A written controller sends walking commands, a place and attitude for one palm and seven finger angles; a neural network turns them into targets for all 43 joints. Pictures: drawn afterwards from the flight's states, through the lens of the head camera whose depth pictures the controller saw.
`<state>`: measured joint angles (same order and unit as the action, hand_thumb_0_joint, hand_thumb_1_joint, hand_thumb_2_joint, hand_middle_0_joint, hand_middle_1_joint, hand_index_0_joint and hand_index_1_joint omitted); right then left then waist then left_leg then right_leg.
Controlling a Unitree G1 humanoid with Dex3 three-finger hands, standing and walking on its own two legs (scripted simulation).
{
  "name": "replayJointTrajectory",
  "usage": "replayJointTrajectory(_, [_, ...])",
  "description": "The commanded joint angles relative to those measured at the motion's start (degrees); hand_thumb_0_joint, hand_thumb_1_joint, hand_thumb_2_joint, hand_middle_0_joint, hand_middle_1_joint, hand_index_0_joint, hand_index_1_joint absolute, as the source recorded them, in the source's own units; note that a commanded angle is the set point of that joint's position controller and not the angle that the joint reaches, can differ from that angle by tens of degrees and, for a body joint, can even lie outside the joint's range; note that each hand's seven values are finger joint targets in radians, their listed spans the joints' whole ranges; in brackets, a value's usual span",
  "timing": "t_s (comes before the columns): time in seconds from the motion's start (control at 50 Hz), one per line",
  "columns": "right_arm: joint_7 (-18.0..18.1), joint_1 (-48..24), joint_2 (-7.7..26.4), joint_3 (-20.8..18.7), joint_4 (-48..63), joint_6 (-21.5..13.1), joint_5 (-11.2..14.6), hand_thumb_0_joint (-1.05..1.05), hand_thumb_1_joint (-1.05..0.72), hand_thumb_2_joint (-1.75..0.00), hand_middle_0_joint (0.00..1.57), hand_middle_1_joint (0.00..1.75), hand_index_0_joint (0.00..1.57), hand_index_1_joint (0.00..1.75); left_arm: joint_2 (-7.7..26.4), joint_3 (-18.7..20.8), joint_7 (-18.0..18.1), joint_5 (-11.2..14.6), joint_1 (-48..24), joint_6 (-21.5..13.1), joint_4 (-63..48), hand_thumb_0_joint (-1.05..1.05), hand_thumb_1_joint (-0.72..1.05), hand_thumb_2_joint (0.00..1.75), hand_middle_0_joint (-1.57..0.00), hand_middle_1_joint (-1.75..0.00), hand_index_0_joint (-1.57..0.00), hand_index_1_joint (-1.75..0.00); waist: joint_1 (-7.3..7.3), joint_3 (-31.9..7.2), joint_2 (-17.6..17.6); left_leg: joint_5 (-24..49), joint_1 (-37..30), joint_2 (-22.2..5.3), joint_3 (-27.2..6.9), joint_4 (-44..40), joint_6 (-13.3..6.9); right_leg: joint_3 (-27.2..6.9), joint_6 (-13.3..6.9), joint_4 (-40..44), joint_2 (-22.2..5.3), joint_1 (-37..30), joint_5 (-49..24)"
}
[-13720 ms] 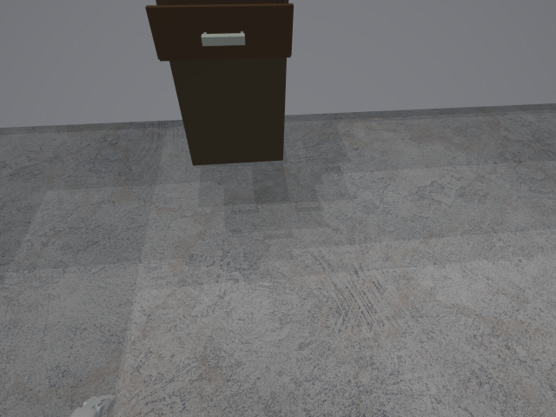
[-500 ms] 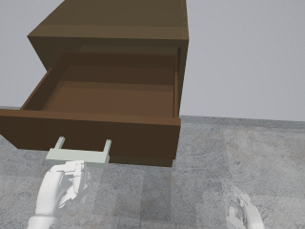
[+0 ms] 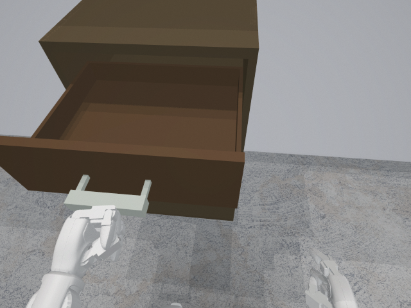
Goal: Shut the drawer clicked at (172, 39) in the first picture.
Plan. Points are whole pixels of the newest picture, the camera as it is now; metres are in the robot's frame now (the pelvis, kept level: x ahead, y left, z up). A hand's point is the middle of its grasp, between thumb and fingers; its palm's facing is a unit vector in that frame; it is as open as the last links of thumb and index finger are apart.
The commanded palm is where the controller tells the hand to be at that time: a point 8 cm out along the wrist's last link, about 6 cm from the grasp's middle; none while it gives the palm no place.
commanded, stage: push the drawer shut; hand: left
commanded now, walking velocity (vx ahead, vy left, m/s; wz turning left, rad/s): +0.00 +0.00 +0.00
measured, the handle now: (111, 192) +0.30 +0.19 +0.08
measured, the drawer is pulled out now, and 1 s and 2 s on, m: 0.29 0.17 0.05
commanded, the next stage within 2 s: none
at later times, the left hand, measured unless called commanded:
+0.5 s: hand (124, 212) +0.27 +0.16 +0.08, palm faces -0.07 -1.00 -0.06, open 3.0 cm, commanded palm +0.26 +0.21 +0.08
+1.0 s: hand (135, 178) +0.34 +0.15 +0.08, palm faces -0.06 -1.00 -0.06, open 2.8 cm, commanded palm +0.33 +0.21 +0.08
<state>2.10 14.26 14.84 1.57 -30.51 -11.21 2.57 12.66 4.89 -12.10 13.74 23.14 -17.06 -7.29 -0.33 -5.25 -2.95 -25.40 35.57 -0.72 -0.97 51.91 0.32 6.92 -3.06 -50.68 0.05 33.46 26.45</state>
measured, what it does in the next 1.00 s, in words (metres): stands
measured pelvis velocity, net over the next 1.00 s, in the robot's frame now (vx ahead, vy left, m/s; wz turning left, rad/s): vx -0.02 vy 0.01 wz -0.01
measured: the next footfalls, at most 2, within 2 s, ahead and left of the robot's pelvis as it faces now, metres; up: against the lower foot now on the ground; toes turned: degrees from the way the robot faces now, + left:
none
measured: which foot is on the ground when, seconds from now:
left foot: down 0.00-1.00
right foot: down 0.00-1.00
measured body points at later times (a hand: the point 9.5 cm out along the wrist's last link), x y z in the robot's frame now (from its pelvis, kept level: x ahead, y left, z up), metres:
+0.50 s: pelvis -0.02 +0.01 +0.01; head +0.02 +0.00 +0.45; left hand +0.27 +0.21 +0.08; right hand +0.15 -0.23 -0.08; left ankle +0.01 +0.12 -0.69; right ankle -0.01 -0.08 -0.69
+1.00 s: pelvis -0.02 +0.01 +0.01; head +0.04 +0.00 +0.45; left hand +0.34 +0.21 +0.08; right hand +0.12 -0.24 -0.09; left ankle +0.01 +0.12 -0.69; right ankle -0.01 -0.08 -0.69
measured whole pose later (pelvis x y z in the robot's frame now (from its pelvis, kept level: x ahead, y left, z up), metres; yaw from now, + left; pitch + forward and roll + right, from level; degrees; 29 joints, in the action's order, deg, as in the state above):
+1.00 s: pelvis -0.02 +0.01 +0.01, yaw -1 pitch +9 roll +0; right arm 1.9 13.9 15.1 2.3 -36.0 -8.0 2.9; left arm 13.5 5.4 -7.3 10.9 -12.8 -16.3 24.0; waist -2.0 -2.7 -1.5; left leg -21.9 35.0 0.0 0.3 48.1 -0.6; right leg 5.7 -2.3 -47.5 -0.5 33.5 22.8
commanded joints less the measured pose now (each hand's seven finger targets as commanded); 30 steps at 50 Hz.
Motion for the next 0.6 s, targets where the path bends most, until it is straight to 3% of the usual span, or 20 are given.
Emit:
replayJointTrajectory(0.0, [0.6,-3.6,6.8,-2.3,7.8,-3.5,0.2,0.0,-0.9,-0.9,0.2,0.3,0.2,0.3,6.7,5.0,1.6,1.4,-13.3,-3.0,-9.1,0.0,0.9,0.9,-1.4,-1.6,-1.4,-1.6,-2.76,-7.9,3.4,10.2,-4.3,1.2,-0.6,-6.3,-2.1,-6.8,2.8,10.7,-0.7,-5.0,-11.5])
replayJointTrajectory(0.04, [0.6,-4.0,6.7,-2.2,7.7,-3.9,0.2,0.0,-0.9,-0.9,0.2,0.3,0.2,0.3,5.5,3.2,1.4,1.3,-16.2,-3.3,-9.2,0.0,0.9,0.9,-1.4,-1.6,-1.4,-1.6,-3.0,-8.3,1.5,9.5,-5.3,1.3,-0.6,-6.7,-2.1,-6.6,2.7,10.8,-0.7,-4.3,-10.4])
replayJointTrajectory(0.06, [0.7,-4.1,7.0,-2.2,7.3,-3.9,0.2,0.0,-0.9,-0.9,0.2,0.3,0.2,0.3,6.6,4.1,1.7,1.2,-17.2,-3.1,-8.9,0.0,0.9,0.9,-1.4,-1.6,-1.4,-1.6,-2.93,-8.4,1.2,9.7,-5.6,1.2,-0.8,-6.8,-2.2,-6.4,2.6,10.8,-0.6,-4.3,-10.5])
replayJointTrajectory(0.24, [0.6,-4.8,7.1,-2.0,6.0,-4.1,0.3,0.0,-0.9,-0.9,0.2,0.3,0.2,0.3,5.5,2.5,1.9,0.9,-26.5,-2.4,-3.7,0.0,0.9,0.9,-1.4,-1.6,-1.4,-1.6,-3.06,-9.9,1.7,8.5,-7.3,1.2,-1.1,-8.8,-2.1,-5.9,2.5,11.4,-0.6,-4.9,-9.1])
replayJointTrajectory(0.26, [0.6,-4.8,7.2,-2.1,5.7,-4.0,0.3,0.0,-0.9,-0.9,0.2,0.3,0.2,0.3,6.7,3.5,2.4,0.6,-26.9,-2.4,-3.0,0.0,0.9,0.9,-1.4,-1.6,-1.4,-1.6,-2.95,-9.5,1.9,8.6,-7.5,1.0,-1.4,-9.1,-2.0,-5.6,2.3,11.4,-0.5,-4.7,-8.9])
replayJointTrajectory(0.28, [0.5,-4.9,7.0,-1.9,5.8,-4.0,0.2,0.0,-0.9,-0.9,0.2,0.3,0.2,0.3,4.7,1.8,2.4,0.5,-27.5,-2.5,-2.7,0.0,0.9,0.9,-1.4,-1.6,-1.4,-1.6,-2.81,-9.9,1.4,8.8,-8.0,1.1,-1.2,-9.5,-2.0,-5.4,2.3,11.2,-0.5,-4.9,-9.3])
replayJointTrajectory(0.34, [0.3,-5.1,7.0,-2.0,5.7,-3.8,0.2,0.0,-0.9,-0.9,0.2,0.3,0.2,0.3,5.6,2.6,3.1,0.4,-29.4,-2.2,-1.7,0.0,0.9,0.9,-1.4,-1.6,-1.4,-1.6,-2.54,-10.5,1.8,8.4,-7.9,1.1,-1.0,-9.7,-1.9,-5.7,2.4,11.5,-0.6,-5.5,-9.2])
replayJointTrajectory(0.36, [0.4,-4.8,7.3,-2.0,5.4,-3.5,0.2,0.0,-0.9,-0.9,0.2,0.3,0.2,0.3,6.8,3.4,3.5,-0.1,-30.2,-2.2,-0.4,0.0,0.9,0.9,-1.4,-1.6,-1.4,-1.6,-2.78,-9.8,3.3,8.1,-7.6,1.0,-1.3,-9.9,-2.0,-5.7,2.4,11.7,-0.5,-5.2,-8.5])
replayJointTrajectory(0.38, [0.3,-5.2,7.0,-1.9,5.3,-3.4,0.2,0.0,-0.9,-0.9,0.2,0.3,0.2,0.3,4.9,1.4,3.4,-0.3,-32.7,-2.2,0.3,0.0,0.9,0.9,-1.4,-1.6,-1.4,-1.6,-3.28,-8.8,2.1,7.4,-7.8,1.1,-1.1,-10.1,-2.0,-5.7,2.4,11.9,-0.5,-4.2,-8.0])
replayJointTrajectory(0.44, [0.3,-5.1,7.1,-1.9,4.9,-3.2,0.3,0.0,-0.9,-0.9,0.2,0.3,0.2,0.3,5.6,1.9,3.9,-0.5,-37.0,-2.1,1.9,0.0,0.9,0.9,-1.4,-1.6,-1.4,-1.6,-3.42,-8.5,2.4,6.0,-7.9,1.0,-1.4,-10.5,-1.9,-5.6,2.3,11.8,-0.3,-3.7,-6.3])
replayJointTrajectory(0.46, [0.3,-5.0,7.4,-2.0,4.8,-3.0,0.2,0.0,-0.9,-0.9,0.2,0.3,0.2,0.3,7.5,3.7,4.3,-0.7,-37.0,-2.2,2.3,0.0,0.9,0.9,-1.4,-1.6,-1.4,-1.6,-2.78,-9.4,2.0,6.5,-7.7,1.0,-1.2,-10.4,-1.9,-6.1,2.2,12.0,-0.4,-4.7,-6.7])
replayJointTrajectory(0.5, [0.3,-5.0,7.2,-1.9,4.8,-2.7,0.2,0.0,-0.9,-0.9,0.2,0.3,0.2,0.3,7.1,3.9,4.3,-0.5,-38.6,-2.0,4.2,0.0,0.9,0.9,-1.4,-1.6,-1.4,-1.6,-2.89,-9.9,3.2,6.6,-7.5,1.1,-1.0,-10.6,-1.9,-6.2,2.4,12.2,-0.5,-5.3,-7.0])
replayJointTrajectory(0.56, [0.3,-5.0,7.3,-1.8,4.3,-2.4,0.4,0.0,-0.9,-0.9,0.2,0.3,0.2,0.3,7.4,3.6,4.4,-1.0,-41.5,-2.2,5.8,0.0,0.9,0.9,-1.4,-1.6,-1.4,-1.6,-3.15,-10.0,1.3,6.4,-8.3,1.0,-0.9,-10.7,-1.9,-6.1,2.2,12.1,-0.4,-4.5,-6.8])
replayJointTrajectory(0.58, [0.2,-4.9,7.1,-1.8,4.3,-2.3,0.3,0.0,-0.9,-0.9,0.2,0.3,0.2,0.3,6.1,2.7,4.5,-0.9,-42.1,-2.2,6.1,0.0,0.9,0.9,-1.4,-1.6,-1.4,-1.6,-3.01,-10.4,0.6,6.7,-8.8,1.0,-1.2,-11.1,-1.8,-5.7,2.1,11.7,-0.4,-4.6,-7.3])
